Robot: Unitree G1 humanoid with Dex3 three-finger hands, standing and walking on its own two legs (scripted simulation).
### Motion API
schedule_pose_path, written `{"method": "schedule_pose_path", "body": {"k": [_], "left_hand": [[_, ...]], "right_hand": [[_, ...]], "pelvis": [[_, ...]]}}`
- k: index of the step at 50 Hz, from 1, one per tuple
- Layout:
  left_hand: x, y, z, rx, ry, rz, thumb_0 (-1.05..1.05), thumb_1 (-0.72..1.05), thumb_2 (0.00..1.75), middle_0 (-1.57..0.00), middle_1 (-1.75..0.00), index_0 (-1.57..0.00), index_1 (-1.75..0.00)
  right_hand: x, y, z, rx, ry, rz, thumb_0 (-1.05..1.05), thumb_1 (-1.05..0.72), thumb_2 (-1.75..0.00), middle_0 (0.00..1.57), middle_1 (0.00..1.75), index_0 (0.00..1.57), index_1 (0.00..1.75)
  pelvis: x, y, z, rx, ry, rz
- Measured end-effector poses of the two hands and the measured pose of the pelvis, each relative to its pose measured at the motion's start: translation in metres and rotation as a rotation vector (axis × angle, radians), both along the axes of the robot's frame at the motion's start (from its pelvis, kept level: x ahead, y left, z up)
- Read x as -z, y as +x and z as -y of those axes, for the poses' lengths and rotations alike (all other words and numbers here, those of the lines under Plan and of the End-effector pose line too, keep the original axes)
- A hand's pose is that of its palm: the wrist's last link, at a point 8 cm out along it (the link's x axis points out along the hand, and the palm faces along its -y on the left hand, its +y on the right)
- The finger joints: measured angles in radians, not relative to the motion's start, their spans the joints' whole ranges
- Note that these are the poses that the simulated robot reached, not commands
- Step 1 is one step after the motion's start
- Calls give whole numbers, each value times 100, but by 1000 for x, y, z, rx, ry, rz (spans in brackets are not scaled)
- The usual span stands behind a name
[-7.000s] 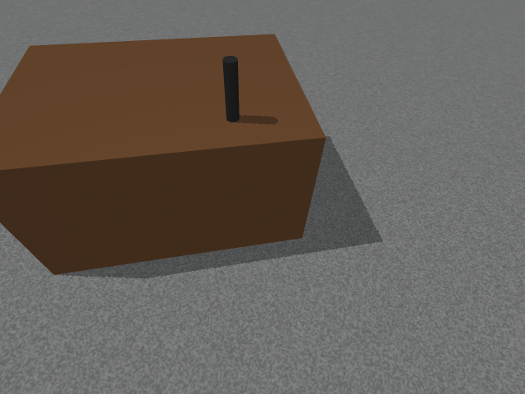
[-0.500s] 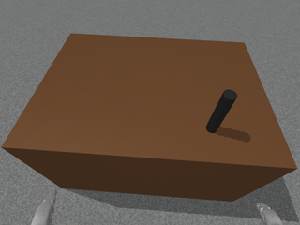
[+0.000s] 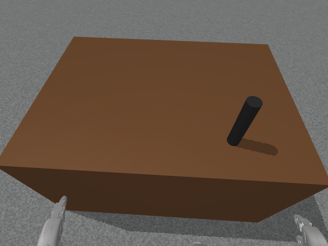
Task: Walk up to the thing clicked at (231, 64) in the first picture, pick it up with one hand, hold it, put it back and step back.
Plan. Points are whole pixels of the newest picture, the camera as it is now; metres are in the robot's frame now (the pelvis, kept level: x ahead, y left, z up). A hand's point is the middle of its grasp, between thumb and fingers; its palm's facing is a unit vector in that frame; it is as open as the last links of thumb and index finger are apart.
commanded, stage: go down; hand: right
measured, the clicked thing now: (242, 123) +0.48 -0.24 -0.04
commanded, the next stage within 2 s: none
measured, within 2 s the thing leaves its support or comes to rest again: neither
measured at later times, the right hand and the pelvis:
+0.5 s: hand (306, 222) +0.20 -0.34 -0.05, palm faces +0.21 +0.94 -0.28, open 17.7 cm; pelvis -0.02 +0.00 -0.01, yaw -1 degrees
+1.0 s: hand (320, 174) +0.30 -0.38 +0.00, palm faces +0.24 +0.96 -0.14, open 17.4 cm; pelvis -0.03 +0.00 -0.02, yaw +1 degrees
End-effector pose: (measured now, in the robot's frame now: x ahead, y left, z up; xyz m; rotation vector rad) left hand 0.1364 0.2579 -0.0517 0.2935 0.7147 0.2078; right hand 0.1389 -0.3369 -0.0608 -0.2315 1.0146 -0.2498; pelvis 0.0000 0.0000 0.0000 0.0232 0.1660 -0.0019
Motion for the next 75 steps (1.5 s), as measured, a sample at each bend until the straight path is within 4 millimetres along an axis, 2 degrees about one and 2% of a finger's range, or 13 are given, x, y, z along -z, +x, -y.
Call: {"method": "schedule_pose_path", "body": {"k": [12,18,22,29,37,46,51,59,75], "left_hand": [[-14,-4,12,24,-4,73,-1,-55,7,-7,-5,-5,-6],[-17,-9,9,21,18,96,-1,-55,6,-7,-5,-5,-6],[-12,-13,5,18,40,88,-1,-54,6,-6,-5,-5,-5],[-4,-22,3,14,53,70,-1,-54,6,-6,-5,-5,-5],[0,-38,-10,-24,76,39,-1,-53,5,-7,-5,-6,-5],[-4,-35,-7,1,102,22,-1,-53,5,-7,-5,-6,-5],[1,-32,-7,8,116,-7,-1,-53,5,-7,-5,-6,-5],[-1,-27,0,10,116,-7,-1,-53,6,-7,-6,-6,-5],[-4,-29,11,16,114,-31,-1,-52,5,-7,-6,-6,-5]], "right_hand": [[-10,-5,9,12,3,69,0,59,-4,3,6,4,6],[-15,-4,19,23,-1,102,-1,59,-4,3,6,4,6],[-25,13,32,33,-14,188,-1,59,-4,3,6,5,6],[-50,64,58,32,-4,352,-1,57,-4,4,6,5,5],[-63,101,70,11,52,421,-1,52,-4,5,5,5,5],[-70,121,86,22,69,524,-1,51,-4,5,5,5,5],[-75,132,95,16,66,569,-1,51,-4,5,5,5,5],[-83,150,103,6,84,618,-1,48,-5,5,5,5,5],[-87,164,115,9,85,677,-1,51,-4,5,5,5,5]], "pelvis": [[5,-6,1,2,5,1],[8,-12,3,7,9,5],[10,-17,3,12,11,0],[14,-24,1,11,13,-16],[14,-27,1,-10,11,-35],[15,-28,0,-13,15,-59],[16,-26,2,-11,21,-82],[16,-23,7,-12,31,-95],[16,-23,15,-13,41,-109]]}}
